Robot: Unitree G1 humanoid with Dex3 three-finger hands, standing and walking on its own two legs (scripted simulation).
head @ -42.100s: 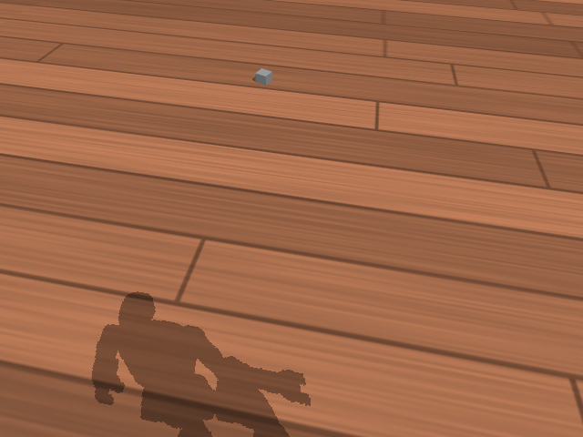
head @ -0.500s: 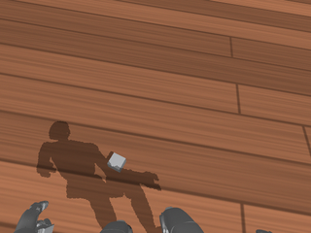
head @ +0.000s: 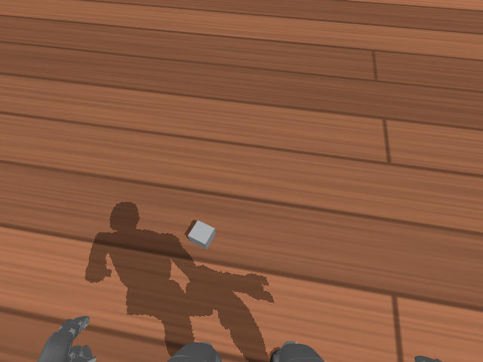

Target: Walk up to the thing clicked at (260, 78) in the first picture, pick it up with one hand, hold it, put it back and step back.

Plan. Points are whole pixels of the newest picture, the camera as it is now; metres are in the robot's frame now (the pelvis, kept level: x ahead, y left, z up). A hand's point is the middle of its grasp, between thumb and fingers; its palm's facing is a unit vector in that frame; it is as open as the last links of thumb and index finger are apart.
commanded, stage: step back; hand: left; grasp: from above
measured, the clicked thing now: (202, 234) +0.62 +0.18 -0.73
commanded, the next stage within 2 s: none
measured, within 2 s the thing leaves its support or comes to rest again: neither
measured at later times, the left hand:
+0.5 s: hand out of the picture -0.08 +0.25 -0.15, palm faces -0.08 -0.91 -0.41, open 7.4 cm
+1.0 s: hand out of the picture -0.21 +0.25 -0.14, palm faces -0.02 -0.92 -0.39, open 7.4 cm
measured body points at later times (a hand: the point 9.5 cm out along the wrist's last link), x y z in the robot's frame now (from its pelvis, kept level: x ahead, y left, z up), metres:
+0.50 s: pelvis -0.17 -0.02 -0.01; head -0.12 -0.03 +0.43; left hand -0.08 +0.30 -0.12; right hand -0.05 -0.34 -0.12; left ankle -0.04 +0.12 -0.71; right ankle -0.19 -0.14 -0.73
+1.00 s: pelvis -0.33 -0.02 +0.00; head -0.28 -0.01 +0.45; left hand -0.21 +0.30 -0.12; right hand -0.23 -0.33 -0.11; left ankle -0.26 +0.10 -0.73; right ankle -0.37 -0.15 -0.65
